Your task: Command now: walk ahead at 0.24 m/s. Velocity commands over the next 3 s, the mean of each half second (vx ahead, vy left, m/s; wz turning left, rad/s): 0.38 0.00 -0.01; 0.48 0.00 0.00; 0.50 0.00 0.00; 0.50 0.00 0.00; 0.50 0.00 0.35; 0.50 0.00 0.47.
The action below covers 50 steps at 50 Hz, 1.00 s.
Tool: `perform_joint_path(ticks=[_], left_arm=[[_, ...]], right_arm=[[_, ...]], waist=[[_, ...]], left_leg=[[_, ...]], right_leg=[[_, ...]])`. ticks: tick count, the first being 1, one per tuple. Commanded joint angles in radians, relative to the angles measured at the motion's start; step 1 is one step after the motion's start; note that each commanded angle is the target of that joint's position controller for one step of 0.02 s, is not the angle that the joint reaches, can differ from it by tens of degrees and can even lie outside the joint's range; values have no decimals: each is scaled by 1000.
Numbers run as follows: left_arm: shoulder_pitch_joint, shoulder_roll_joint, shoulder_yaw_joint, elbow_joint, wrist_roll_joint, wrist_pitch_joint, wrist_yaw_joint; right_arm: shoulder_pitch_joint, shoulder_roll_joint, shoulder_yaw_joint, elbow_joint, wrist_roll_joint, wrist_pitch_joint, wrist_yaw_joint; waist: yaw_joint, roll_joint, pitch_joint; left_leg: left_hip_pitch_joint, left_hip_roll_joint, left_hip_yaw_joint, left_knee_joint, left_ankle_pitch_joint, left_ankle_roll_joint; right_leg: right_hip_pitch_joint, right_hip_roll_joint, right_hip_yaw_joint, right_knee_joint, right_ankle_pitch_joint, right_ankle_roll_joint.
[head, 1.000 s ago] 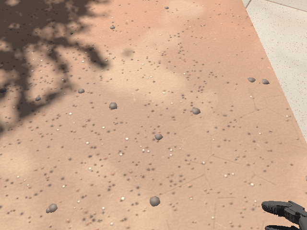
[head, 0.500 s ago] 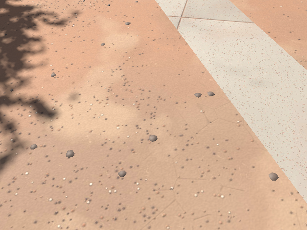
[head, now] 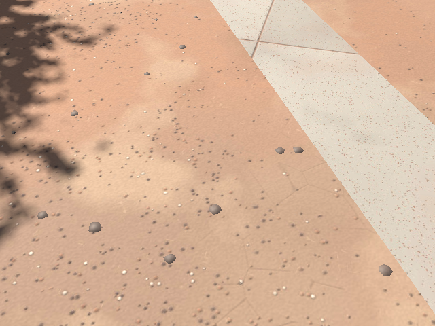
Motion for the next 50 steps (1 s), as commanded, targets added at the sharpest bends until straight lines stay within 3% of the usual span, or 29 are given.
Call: perform_joint_path(ticks=[1, 3, 5, 6, 7, 8, 9, 11, 14, 17, 19, 21, 23, 24, 25, 26, 27, 28, 29, 30, 31, 32, 33, 34, 37, 40, 44, 48, 50], left_arm=[[-65, 59, 16, -68, -11, -61, -9], [-57, 54, 17, -62, -18, -80, -20], [69, 66, 24, -10, -24, -89, -25], [163, 122, 41, 29, -20, -95, -23], [280, 222, 70, 63, -21, -98, -26], [325, 211, 62, 57, -1, -104, -34], [293, 165, 44, 49, 11, -110, -35], [238, 125, 25, 31, 7, -102, -34], [211, 78, 2, 35, 2, -74, -23], [192, 128, 8, 31, 0, -67, -2], [219, 170, 17, 41, -5, -73, 2], [221, 177, 22, 54, -16, -77, 0], [208, 181, 26, 60, -16, -73, -4], [198, 192, 30, 60, -11, -68, -5], [189, 194, 30, 59, -6, -60, -6], [187, 179, 24, 52, 1, -54, -5], [227, 112, 3, 23, 17, -55, -3], [338, -1, -29, 29, 0, -78, -11], [245, 116, 0, 24, -27, -96, -17], [136, 161, 11, -8, -40, -105, -19], [89, 154, 10, -19, -28, -109, -11], [80, 145, 16, -19, -12, -103, -5], [106, 131, 17, -12, -9, -90, -5], [122, 113, 15, -7, -9, -78, -4], [53, 106, 14, -32, 1, -57, 0], [-58, 106, 12, -65, 12, -63, -4], [-199, 81, -4, -99, 5, -80, -21], [-313, 81, -13, -143, -6, -90, -47], [-340, 92, -14, -165, -8, -96, -61]], right_arm=[[51, -172, -46, -36, 14, -36, -1], [36, -183, -51, -40, 19, -41, 5], [-65, -154, -40, -74, 23, -39, 13], [-126, -101, -24, -106, 23, -46, 15], [-157, -74, -19, -143, 20, -70, 12], [-179, -118, -30, -158, 23, -90, 9], [-154, -133, -37, -151, 36, -99, 17], [-149, -104, -29, -143, 31, -100, 34], [-176, -70, -23, -150, 16, -87, 62], [-278, -27, -1, -186, 9, -81, 75], [-318, -49, -4, -204, 16, -77, 75], [-335, -85, -12, -217, 22, -73, 73], [-318, -120, -25, -220, 19, -75, 72], [-273, -142, -37, -211, 16, -75, 70], [-161, -168, -55, -179, 14, -72, 65], [7, -202, -76, -131, 16, -66, 56], [160, -284, -95, -101, -2, -60, 45], [182, -305, -89, -87, -9, -64, 60], [119, -216, -66, -92, 2, -69, 62], [45, -181, -56, -99, 7, -71, 60], [-27, -172, -52, -108, -1, -74, 61], [-69, -149, -47, -111, -14, -80, 65], [-89, -129, -42, -108, -23, -85, 66], [-89, -122, -42, -100, -20, -91, 67], [-51, -149, -48, -70, -13, -101, 58], [8, -171, -52, -46, -8, -92, 40], [81, -192, -52, -18, 4, -80, 28], [158, -196, -53, 20, 8, -60, 26], [169, -205, -57, 31, 10, -47, 23]], waist=[[-21, 115, 111], [-1, 161, 120], [76, 139, 115], [106, 10, 111], [126, -247, 77], [151, -278, 64], [109, -167, 65], [75, -69, 59], [53, -91, 78], [64, -83, 102], [71, -112, 104], [60, -121, 127], [32, -118, 114], [1, -126, 74], [-60, -125, -2], [-134, -111, -103], [-152, 78, -247], [-85, 330, -387], [-98, 217, -254], [-83, 133, -112], [-47, 37, -60], [-12, 32, -27], [20, 63, -31], [33, 74, -30], [35, 46, 23], [4, 20, 52], [-51, 24, 71], [-91, 28, 98], [-85, 41, 98]], left_leg=[[-15, 200, -319, -311, -414, 164], [-34, 265, -408, -371, -391, 202], [-170, 189, -280, -293, -261, 144], [-271, 76, -118, -102, -114, 69], [-445, -47, 55, 243, 20, -5], [-627, -56, -31, 470, -153, -3], [-710, -9, -80, 592, -144, 26], [-758, 55, -70, 605, -2, 62], [-633, 84, -18, 420, 145, 39], [-443, 40, 40, 138, 321, 2], [-326, 12, 51, 26, 390, -3], [-306, 16, 24, -34, 407, 18], [-272, 7, 23, -71, 378, 52], [-202, -16, 40, -73, 352, 72], [-54, -48, 67, -73, 332, 97], [185, -36, 51, -51, 325, 126], [500, 191, -260, -72, 205, 204], [651, 368, -771, -306, -81, 325], [554, 339, -769, -378, -183, 278], [401, 312, -604, -381, -115, 238], [255, 277, -488, -394, 16, 220], [147, 234, -394, -413, 127, 212], [88, 207, -335, -440, 168, 209], [57, 195, -302, -465, 189, 219], [18, 189, -227, -518, 247, 241], [68, 181, -176, -530, 315, 233], [107, 153, -95, -528, 353, 195], [242, 194, -92, -475, 381, 195], [312, 226, -104, -429, 437, 186]], right_leg=[[-178, 2, -30, 8, -92, -36], [-137, 4, -54, 33, -12, -55], [90, -4, -29, -118, 7, -90], [197, -77, 130, -215, -50, -126], [375, -243, 458, -357, -23, -219], [479, -369, 678, -419, 136, -303], [516, -371, 626, -377, 199, -293], [508, -334, 458, -388, 287, -240], [381, -250, 250, -467, 393, -179], [218, -180, 105, -511, 399, -152], [174, -196, 90, -541, 367, -148], [211, -234, 92, -539, 373, -139], [285, -260, 80, -477, 526, -117], [312, -255, 60, -398, 701, -102], [305, -225, 26, -249, 864, -82], [199, -183, -6, -37, 876, -52], [-80, -92, -49, 337, 527, -12], [-319, 59, 68, 614, -144, 16], [-432, -1, 128, 722, -115, 2], [-470, -53, 91, 715, -17, -16], [-420, -103, 74, 663, 80, -21], [-369, -136, 74, 609, 135, -22], [-311, -159, 84, 579, 168, -23], [-288, -165, 79, 553, 179, -19], [-356, -178, 66, 447, 252, 9], [-437, -175, 57, 269, 410, 35], [-388, -129, 7, 28, 567, 38], [-412, -101, -5, -88, 525, 25], [-413, -89, -4, -127, 449, 3]])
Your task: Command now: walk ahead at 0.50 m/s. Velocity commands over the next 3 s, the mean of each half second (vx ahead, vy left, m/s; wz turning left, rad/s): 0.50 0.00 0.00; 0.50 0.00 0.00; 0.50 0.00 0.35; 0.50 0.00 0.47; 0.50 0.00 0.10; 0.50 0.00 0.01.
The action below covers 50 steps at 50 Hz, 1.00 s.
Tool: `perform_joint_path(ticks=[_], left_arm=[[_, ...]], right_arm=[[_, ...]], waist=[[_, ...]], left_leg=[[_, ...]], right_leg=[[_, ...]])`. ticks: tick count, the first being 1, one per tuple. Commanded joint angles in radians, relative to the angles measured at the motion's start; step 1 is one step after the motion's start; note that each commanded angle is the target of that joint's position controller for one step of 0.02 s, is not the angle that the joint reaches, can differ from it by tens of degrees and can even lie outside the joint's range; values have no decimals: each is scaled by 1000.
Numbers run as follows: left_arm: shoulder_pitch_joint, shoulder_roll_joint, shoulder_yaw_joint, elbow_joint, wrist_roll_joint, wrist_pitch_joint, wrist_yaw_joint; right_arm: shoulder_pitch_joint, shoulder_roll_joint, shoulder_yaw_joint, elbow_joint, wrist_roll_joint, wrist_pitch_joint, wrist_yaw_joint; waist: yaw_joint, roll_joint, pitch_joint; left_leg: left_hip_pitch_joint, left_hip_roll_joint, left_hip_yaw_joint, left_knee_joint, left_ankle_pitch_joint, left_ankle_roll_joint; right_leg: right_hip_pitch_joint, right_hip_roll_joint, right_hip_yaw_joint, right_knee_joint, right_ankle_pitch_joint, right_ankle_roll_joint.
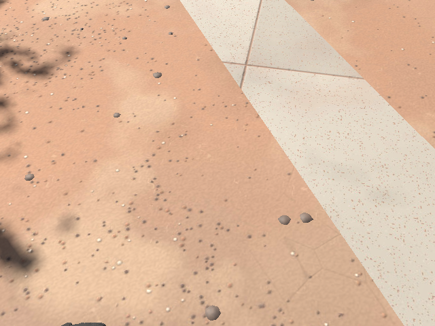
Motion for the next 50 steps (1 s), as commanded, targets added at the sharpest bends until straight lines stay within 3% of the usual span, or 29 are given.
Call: perform_joint_path(ticks=[1, 3, 4, 5, 6, 7, 8, 9, 10, 12, 15, 17, 21, 26, 29, 30, 31, 32, 33, 34, 35, 36, 37, 38, 40, 42, 45, 50], left_arm=[[-134, 86, 13, -109, -5, -26, -21], [-30, 128, 31, -86, -4, -30, -22], [126, 173, 55, -38, -2, -30, -15], [324, 244, 77, 5, 12, -28, -4], [403, 325, 97, 31, 13, -21, -4], [409, 222, 69, 29, 6, -18, -2], [327, 182, 53, 18, 5, -17, 1], [249, 160, 45, 3, 8, -15, 3], [196, 133, 37, -1, 13, -15, 0], [160, 106, 30, 1, 24, -24, -5], [176, 139, 39, 27, 14, -36, -1], [204, 156, 43, 44, 13, -31, 9], [257, 174, 45, 73, 4, -21, 21], [336, 190, 50, 123, -6, 0, 26], [321, 209, 58, 132, -8, 16, 33], [299, 216, 60, 129, -8, 22, 34], [291, 198, 52, 125, -4, 28, 35], [301, 157, 33, 102, 15, 28, 37], [430, 25, -5, 92, 15, 4, 26], [380, 119, 14, 108, -6, -19, 19], [284, 178, 30, 76, -31, -34, 15], [225, 173, 28, 62, -29, -38, 19], [195, 164, 32, 57, -11, -35, 25], [212, 154, 36, 61, -4, -23, 26], [242, 113, 30, 70, -1, 0, 28], [201, 101, 28, 53, 7, 13, 32], [106, 93, 26, 24, 13, 11, 29], [-58, 69, 12, -18, 3, -1, 10]], right_arm=[[47, -173, -41, -17, 5, 11, -9], [15, -192, -46, -22, 5, 19, -12], [0, -178, -39, -28, 2, 24, -13], [-3, -143, -21, -55, -14, 22, -16], [126, -10, 18, -68, -15, -2, -3], [78, -93, 1, -52, 6, -27, 1], [-28, -158, -18, -89, 31, -41, 5], [-86, -152, -16, -105, 29, -46, 1], [-116, -141, -19, -109, 11, -42, -3], [-74, -110, -21, -99, 4, -17, -4], [-97, -80, -16, -111, -5, 8, -9], [-171, -77, -15, -136, -11, 8, -9], [-309, -52, -5, -168, -7, -4, 3], [-436, -64, -2, -219, 5, -14, 28], [-403, -96, -12, -222, 4, -22, 41], [-330, -116, -24, -203, 2, -24, 39], [-179, -157, -48, -154, -1, -23, 33], [5, -228, -70, -115, -11, -21, 22], [65, -308, -87, -92, -14, -15, 24], [66, -207, -61, -98, -3, -13, 25], [-12, -170, -47, -110, -3, -16, 22], [-84, -149, -40, -125, -8, -16, 20], [-136, -122, -33, -130, -16, -18, 22], [-162, -99, -26, -132, -26, -23, 24], [-162, -101, -27, -121, -20, -32, 26], [-142, -127, -35, -104, -16, -38, 20], [-101, -145, -39, -80, -13, -30, 6], [-19, -162, -40, -36, 0, -19, -5]], waist=[[9, 100, 70], [78, 134, -3], [156, 124, -100], [228, 55, -257], [168, -211, -395], [209, -170, -411], [201, -119, -245], [168, -41, -156], [138, -1, -86], [82, -39, -60], [63, -25, -16], [80, -14, 10], [127, -15, 37], [163, -19, 69], [123, -41, 42], [77, -49, -1], [7, -31, -94], [-54, 63, -243], [11, 338, -364], [-29, 268, -373], [-22, 209, -218], [6, 125, -139], [35, 89, -74], [70, 111, -61], [97, 116, -49], [100, 99, -16], [76, 85, 12], [16, 89, 50]], left_leg=[[53, 330, -145, 13, 368, 141], [69, 316, -124, 138, 654, 116], [24, 265, -82, 315, 770, 90], [-182, 213, -44, 606, 571, 54], [-623, 23, -30, 983, -64, -22], [-751, 32, -174, 1111, -289, -11], [-823, 89, -164, 1134, -219, 3], [-798, 143, -129, 1089, -124, 4], [-761, 175, -116, 1022, -65, -3], [-654, 210, -121, 953, -4, -13], [-670, 223, -105, 853, 60, -43], [-716, 226, -100, 736, 166, -59], [-671, 187, -62, 478, 365, -57], [-696, 160, -63, 341, 332, -28], [-617, 133, -46, 303, 220, 12], [-505, 102, -15, 284, 202, 31], [-295, 75, 9, 275, 215, 59], [14, 224, -155, 315, 250, 118], [360, 447, -639, 207, 44, 285], [365, 452, -767, 106, -93, 280], [243, 421, -624, 89, -77, 233], [102, 385, -506, 71, 9, 208], [-28, 350, -422, 41, 107, 196], [-105, 323, -365, 14, 168, 185], [-174, 303, -301, -38, 224, 195], [-198, 301, -249, -72, 275, 205], [-176, 278, -178, -93, 310, 186], [-136, 255, -104, -93, 283, 152]], right_leg=[[-40, 22, -10, -60, -94, -32], [139, 74, -52, -85, -160, -68], [358, 99, -73, -101, -138, -101], [693, -51, 86, -47, -100, -168], [1076, -292, 570, -118, -298, -333], [1084, -302, 713, -230, -395, -327], [955, -262, 551, -250, -366, -273], [801, -223, 423, -272, -269, -246], [668, -184, 341, -307, -189, -234], [536, -138, 253, -371, -134, -225], [463, -127, 167, -429, -62, -243], [472, -117, 127, -447, -43, -237], [489, -78, 43, -454, -56, -194], [642, -144, 57, -394, -67, -182], [712, -174, 66, -310, 76, -156], [710, -155, 46, -226, 232, -140], [665, -103, 6, -51, 337, -115], [473, -44, -40, 247, 129, -80], [53, 149, -40, 607, -504, -10], [-72, 124, 101, 738, -664, -19], [-146, 72, 92, 764, -591, -35], [-123, 17, 62, 724, -496, -39], [-84, -15, 53, 657, -434, -33], [-18, -42, 62, 615, -392, -32], [34, -53, 54, 557, -362, -20], [-3, -60, 46, 478, -302, 0], [-52, -56, 37, 302, -136, 20], [6, -6, -11, 48, 32, 17]])
Over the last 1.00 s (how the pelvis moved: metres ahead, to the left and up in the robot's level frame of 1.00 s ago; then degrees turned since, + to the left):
0.46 0.04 0.01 1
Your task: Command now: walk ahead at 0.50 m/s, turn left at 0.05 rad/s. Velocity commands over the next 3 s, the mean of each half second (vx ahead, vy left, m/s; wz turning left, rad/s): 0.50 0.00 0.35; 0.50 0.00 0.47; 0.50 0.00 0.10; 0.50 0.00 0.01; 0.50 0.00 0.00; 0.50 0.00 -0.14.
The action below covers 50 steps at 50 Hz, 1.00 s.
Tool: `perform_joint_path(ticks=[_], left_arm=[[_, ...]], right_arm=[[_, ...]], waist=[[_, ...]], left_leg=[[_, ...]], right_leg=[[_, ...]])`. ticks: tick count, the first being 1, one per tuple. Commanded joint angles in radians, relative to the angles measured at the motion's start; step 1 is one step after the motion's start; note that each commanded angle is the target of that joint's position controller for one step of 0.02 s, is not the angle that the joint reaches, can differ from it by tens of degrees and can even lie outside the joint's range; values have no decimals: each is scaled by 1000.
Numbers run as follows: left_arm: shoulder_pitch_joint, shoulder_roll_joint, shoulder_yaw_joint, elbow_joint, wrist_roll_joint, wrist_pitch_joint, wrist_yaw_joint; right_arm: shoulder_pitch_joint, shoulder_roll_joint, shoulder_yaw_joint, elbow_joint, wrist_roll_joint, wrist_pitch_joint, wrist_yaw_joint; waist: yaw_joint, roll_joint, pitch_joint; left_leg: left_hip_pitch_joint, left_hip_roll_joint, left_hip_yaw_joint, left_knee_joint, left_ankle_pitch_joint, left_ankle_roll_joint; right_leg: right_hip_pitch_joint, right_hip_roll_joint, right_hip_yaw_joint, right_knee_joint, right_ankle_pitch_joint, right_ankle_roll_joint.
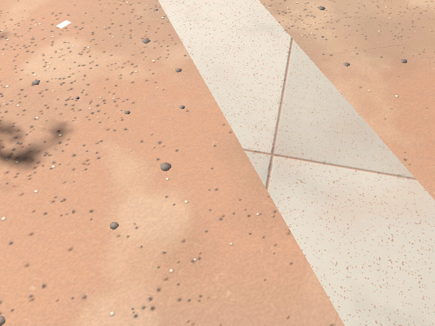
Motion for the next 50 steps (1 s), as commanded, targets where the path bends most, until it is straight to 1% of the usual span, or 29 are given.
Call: perform_joint_path(ticks=[1, 3, 6, 7, 8, 9, 10, 11, 12, 13, 14, 16, 18, 20, 25, 30, 33, 34, 35, 36, 37, 38, 39, 40, 41, 42, 44, 46, 50], left_arm=[[-128, 41, 1, -85, -6, -17, -12], [-175, 50, 2, -110, -8, -26, -24], [-135, 90, 15, -110, -9, -41, -34], [-64, 112, 26, -92, -8, -46, -32], [82, 156, 50, -47, -4, -48, -24], [268, 226, 71, -15, 14, -48, -12], [332, 296, 89, 9, 16, -36, -11], [329, 191, 62, 0, 9, -33, -10], [256, 140, 46, -10, 6, -34, -6], [186, 115, 37, -18, 8, -36, -4], [134, 85, 30, -16, 11, -38, -7], [86, 64, 27, -10, 22, -46, -8], [77, 83, 35, 3, 19, -54, -5], [88, 105, 44, 16, 22, -55, 4], [121, 144, 56, 32, 17, -41, 20], [191, 183, 71, 56, -8, -9, 22], [166, 222, 84, 48, -23, 12, 26], [146, 226, 84, 43, -29, 22, 26], [153, 202, 74, 37, -21, 23, 28], [186, 92, 41, 0, 24, 13, 25], [205, 49, 17, -45, 13, -29, 15], [77, 138, 37, -67, -31, -59, 3], [43, 139, 36, -80, -43, -76, -1], [62, 130, 36, -54, -22, -80, 8], [83, 142, 45, -37, -3, -71, 12], [104, 144, 48, -27, 0, -56, 8], [113, 115, 44, -23, 9, -33, 7], [55, 94, 37, -41, 15, -22, 10], [-62, 71, 25, -71, 7, -27, -1]], right_arm=[[33, -169, -36, -25, 10, -5, -8], [62, -170, -38, -7, 14, 9, -11], [43, -194, -49, -5, 18, 23, -20], [21, -200, -50, -10, 19, 27, -21], [11, -179, -42, -16, 14, 29, -21], [4, -124, -21, -45, -3, 27, -21], [140, 1, 13, -58, 6, 8, -15], [101, -101, -10, -42, 29, -4, -15], [14, -162, -30, -70, 46, -8, -16], [-32, -155, -31, -79, 43, -6, -21], [-56, -143, -36, -84, 30, 1, -25], [-24, -102, -40, -83, 30, 29, -21], [-40, -71, -38, -102, 29, 52, -20], [-76, -68, -39, -125, 21, 62, -19], [-219, -51, -28, -173, 15, 52, 13], [-346, -60, -23, -244, 15, 55, 40], [-273, -109, -48, -253, 14, 62, 46], [-149, -143, -71, -224, 19, 63, 44], [29, -212, -109, -172, 22, 68, 29], [97, -325, -137, -153, 27, 75, 7], [59, -351, -125, -201, 18, 53, 18], [54, -257, -97, -201, 12, 37, 28], [20, -218, -86, -197, 11, 24, 28], [-56, -179, -74, -206, 12, 20, 25], [-117, -136, -60, -221, 5, 18, 21], [-142, -120, -52, -232, -7, 17, 16], [-126, -133, -53, -222, -5, 9, 8], [-89, -154, -57, -203, -2, 3, -4], [-42, -158, -53, -173, 1, 6, -18]], waist=[[-14, 92, 59], [-18, 94, 74], [29, 123, 47], [75, 132, 9], [142, 119, -86], [211, 38, -245], [154, -237, -386], [187, -181, -373], [181, -130, -221], [153, -69, -144], [128, -50, -79], [77, -77, -37], [59, -51, -2], [57, -26, 19], [100, -1, 54], [135, 3, 93], [66, -40, 20], [-11, -32, -45], [-91, 8, -137], [-55, 237, -187], [5, 304, -351], [-53, 160, -288], [-32, 142, -175], [18, 61, -116], [55, 72, -83], [77, 95, -75], [86, 88, -69], [72, 82, -35], [24, 103, 4]], left_leg=[[-38, 264, -129, -75, 200, 140], [28, 293, -160, -32, 217, 139], [76, 324, -210, 51, 297, 117], [64, 307, -203, 124, 407, 102], [10, 250, -168, 282, 484, 75], [-180, 181, -121, 573, 289, 35], [-575, 20, -67, 921, -293, -33], [-673, 58, -190, 1060, -395, -30], [-733, 104, -183, 1091, -315, -20], [-708, 151, -159, 1068, -228, -21], [-674, 177, -157, 1022, -169, -23], [-581, 212, -161, 975, -111, -26], [-592, 224, -156, 939, -76, -35], [-636, 227, -162, 871, 0, -46], [-619, 208, -90, 599, 215, -46], [-643, 181, -26, 463, 140, -7], [-483, 94, 53, 447, -9, 48], [-319, 43, 82, 404, 1, 78], [-39, 10, 52, 359, 46, 117], [233, 235, -339, 313, 20, 213], [417, 406, -890, 120, -194, 385], [394, 397, -824, 54, -186, 324], [282, 362, -671, 65, -118, 285], [135, 319, -543, 74, -17, 243], [19, 284, -448, 64, 95, 219], [-51, 267, -407, 42, 158, 212], [-109, 251, -342, 10, 276, 220], [-121, 238, -287, -16, 328, 215], [-108, 198, -208, -32, 258, 161]], right_leg=[[40, 33, -31, -106, 66, 0], [23, 47, -20, -158, 18, -10], [123, 72, -15, -213, -76, -34], [237, 95, -36, -237, -96, -50], [455, 102, -47, -241, -86, -78], [766, -58, 109, -190, -72, -141], [1111, -300, 538, -273, -252, -285], [1072, -291, 631, -357, -391, -273], [947, -260, 477, -382, -388, -225], [813, -225, 364, -410, -321, -201], [697, -191, 277, -449, -257, -188], [568, -156, 155, -513, -193, -177], [520, -159, 72, -554, -125, -189], [524, -159, 3, -572, -75, -195], [566, -129, -161, -583, -21, -168], [726, -177, -221, -521, 50, -144], [777, -181, -264, -323, 475, -112], [747, -154, -291, -147, 579, -91], [604, -110, -309, 103, 483, -50], [245, -8, -307, 460, -173, 9], [-24, 166, -62, 688, -665, 34], [-139, 114, 41, 723, -597, 11], [-168, 71, 27, 666, -507, -16], [-100, 20, 29, 577, -426, -21], [-21, -12, 29, 496, -373, -17], [41, -27, 31, 466, -340, -12], [77, -24, 11, 398, -294, 11], [38, -17, 0, 288, -202, 35], [44, 18, -13, 16, 46, 41]])
Over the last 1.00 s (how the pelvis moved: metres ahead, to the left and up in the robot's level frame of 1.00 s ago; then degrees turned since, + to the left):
0.56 0.02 0.01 0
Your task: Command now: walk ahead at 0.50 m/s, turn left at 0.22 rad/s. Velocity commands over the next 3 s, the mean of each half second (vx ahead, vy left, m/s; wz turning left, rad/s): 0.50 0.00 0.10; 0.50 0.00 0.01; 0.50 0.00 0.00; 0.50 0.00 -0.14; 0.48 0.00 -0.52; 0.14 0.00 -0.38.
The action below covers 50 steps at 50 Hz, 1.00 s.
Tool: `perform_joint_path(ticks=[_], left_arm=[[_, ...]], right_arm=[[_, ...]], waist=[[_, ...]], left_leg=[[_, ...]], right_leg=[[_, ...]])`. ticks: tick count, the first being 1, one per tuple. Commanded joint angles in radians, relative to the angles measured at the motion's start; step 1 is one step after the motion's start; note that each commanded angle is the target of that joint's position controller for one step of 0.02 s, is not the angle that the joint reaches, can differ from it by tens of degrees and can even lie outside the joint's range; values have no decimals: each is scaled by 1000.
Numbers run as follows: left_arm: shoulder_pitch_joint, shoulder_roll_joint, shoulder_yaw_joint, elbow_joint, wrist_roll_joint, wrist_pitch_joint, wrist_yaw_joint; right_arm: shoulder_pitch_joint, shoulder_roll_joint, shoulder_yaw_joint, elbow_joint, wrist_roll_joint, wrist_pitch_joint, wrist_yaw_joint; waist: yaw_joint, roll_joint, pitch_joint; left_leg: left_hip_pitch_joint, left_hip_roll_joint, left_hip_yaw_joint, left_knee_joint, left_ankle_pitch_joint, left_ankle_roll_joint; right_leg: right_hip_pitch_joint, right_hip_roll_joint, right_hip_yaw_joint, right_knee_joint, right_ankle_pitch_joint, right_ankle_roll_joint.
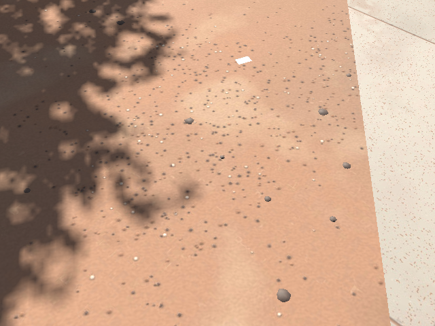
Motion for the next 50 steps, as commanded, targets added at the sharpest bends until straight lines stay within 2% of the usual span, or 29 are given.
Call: perform_joint_path(ticks=[1, 5, 8, 10, 11, 12, 13, 14, 15, 16, 17, 18, 19, 22, 24, 28, 33, 36, 37, 38, 39, 40, 41, 42, 43, 44, 46, 48, 50], left_arm=[[-84, 42, 2, -66, -6, -13, -10], [-169, 48, -4, -96, -15, -23, -29], [-172, 64, -3, -111, -14, -33, -46], [-95, 92, 8, -95, -14, -36, -48], [12, 119, 23, -64, -11, -37, -43], [174, 162, 40, -24, -3, -36, -36], [321, 244, 60, -4, 14, -34, -30], [363, 206, 52, 26, -7, -27, -36], [304, 143, 29, 17, -27, -25, -37], [233, 111, 20, -1, -18, -18, -31], [169, 97, 13, -8, -6, -16, -30], [133, 69, 2, -15, 5, -19, -31], [121, 65, -1, -15, 11, -21, -31], [136, 94, 5, 4, -1, -30, -27], [157, 118, 12, 16, -3, -27, -17], [211, 130, 13, 39, -16, -14, -6], [303, 141, 16, 85, -24, 10, -3], [295, 162, 25, 93, -26, 28, 5], [274, 171, 27, 90, -27, 32, 8], [260, 157, 21, 85, -25, 37, 9], [260, 117, 2, 62, -7, 36, 11], [385, -3, -35, 48, -3, 13, 1], [342, 70, -20, 64, -17, -10, -6], [247, 134, -1, 30, -44, -23, -13], [190, 128, -2, 17, -45, -27, -10], [165, 118, 1, 14, -29, -24, -6], [208, 87, 2, 27, -22, 1, -3], [210, 59, -2, 27, -16, 20, 1], [145, 56, -3, 2, -7, 24, 4]], right_arm=[[4, -173, -40, -43, 3, -16, -13], [62, -175, -41, 1, 7, -12, -13], [83, -185, -46, 24, 8, 2, -21], [63, -201, -50, 24, 8, 11, -25], [42, -202, -48, 21, 7, 15, -25], [34, -177, -35, 11, 1, 18, -24], [126, -98, -10, -10, -10, 8, -19], [170, -71, 2, 6, 8, -10, -14], [89, -165, -17, -9, 26, -26, -8], [-5, -176, -18, -36, 37, -35, -5], [-55, -167, -17, -48, 25, -38, -6], [-61, -165, -25, -46, 10, -32, -9], [-34, -148, -25, -39, 8, -23, -9], [-30, -107, -16, -40, 2, -4, -14], [-98, -101, -12, -61, -3, -3, -15], [-230, -70, 2, -88, 0, -16, -3], [-365, -76, 7, -134, 13, -28, 23], [-339, -109, -2, -139, 12, -35, 36], [-270, -132, -14, -121, 9, -37, 35], [-125, -174, -37, -75, 6, -36, 29], [57, -239, -58, -36, -6, -34, 19], [129, -326, -78, -12, -8, -27, 18], [143, -231, -52, -14, 1, -24, 19], [64, -195, -36, -21, 3, -24, 18], [-13, -176, -29, -35, 0, -23, 16], [-67, -149, -21, -38, -6, -24, 20], [-112, -120, -13, -37, -15, -34, 24], [-105, -136, -18, -21, -8, -45, 23], [-80, -159, -24, -1, -8, -46, 13]], waist=[[-12, 108, -8], [-46, 110, 40], [-31, 120, 40], [15, 146, -6], [76, 144, -75], [148, 120, -198], [145, -65, -367], [139, -265, -446], [156, -150, -305], [144, -74, -184], [111, -7, -91], [81, -7, -58], [56, -27, -52], [36, -33, -36], [49, -16, -20], [95, -11, -1], [137, -16, 34], [95, -39, 11], [49, -50, -32], [-23, -34, -122], [-91, 37, -268], [-40, 289, -400], [-75, 258, -422], [-65, 202, -261], [-35, 135, -166], [-6, 100, -97], [50, 139, -73], [66, 131, -55], [57, 109, -27]], left_leg=[[-29, 226, -111, -121, 204, 122], [68, 277, -136, -98, 172, 122], [183, 327, -159, -32, 286, 106], [211, 322, -147, 52, 518, 83], [196, 286, -117, 175, 688, 65], [89, 234, -79, 380, 655, 35], [-249, 107, -35, 751, 281, -30], [-496, -8, -78, 994, -383, -66], [-612, 60, -135, 1074, -368, -52], [-635, 115, -94, 1053, -279, -42], [-610, 162, -61, 978, -200, -43], [-560, 197, -60, 909, -150, -45], [-508, 212, -58, 881, -125, -50], [-500, 234, -33, 773, -77, -79], [-546, 241, -23, 661, 28, -100], [-497, 206, 19, 394, 251, -105], [-519, 172, 28, 249, 245, -84], [-458, 148, 35, 208, 131, -44], [-350, 119, 61, 191, 111, -25], [-145, 97, 83, 174, 133, 6], [164, 231, -58, 226, 174, 66], [532, 465, -522, 157, -15, 231], [539, 481, -677, 48, -123, 228], [412, 447, -530, 25, -137, 179], [260, 407, -408, 0, -64, 153], [129, 369, -324, -36, 12, 142], [-9, 323, -230, -100, 87, 133], [-60, 314, -168, -139, 146, 148], [-59, 313, -129, -163, 183, 155]], right_leg=[[57, 34, -30, -176, 187, 2], [28, 56, -29, -286, 194, -25], [11, 69, -29, -334, 87, -66], [131, 107, -62, -343, 3, -98], [289, 143, -96, -363, 11, -125], [551, 92, -51, -328, 52, -170], [946, -147, 310, -317, -3, -299], [1098, -269, 686, -484, -185, -398], [1012, -237, 626, -525, -338, -345], [867, -199, 480, -545, -333, -302], [709, -161, 378, -579, -243, -283], [617, -126, 312, -604, -156, -269], [560, -107, 272, -628, -101, -268], [498, -92, 175, -686, 23, -288], [510, -84, 126, -706, 84, -287], [524, -30, 18, -710, 115, -239], [673, -91, 33, -657, 118, -232], [755, -128, 44, -571, 268, -207], [756, -115, 27, -491, 422, -193], [715, -67, -12, -327, 523, -167], [530, -15, -51, -53, 338, -133], [106, 169, -76, 327, -231, -62], [-19, 163, 64, 444, -527, -73], [-97, 106, 59, 480, -465, -87], [-81, 54, 26, 438, -371, -88], [-47, 23, 13, 375, -307, -81], [65, -12, 19, 305, -236, -67], [71, -19, 8, 250, -194, -47], [17, -25, 6, 149, -105, -27]])
Over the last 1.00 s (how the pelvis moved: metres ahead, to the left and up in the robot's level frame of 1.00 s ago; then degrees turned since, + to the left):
0.51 0.10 0.00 27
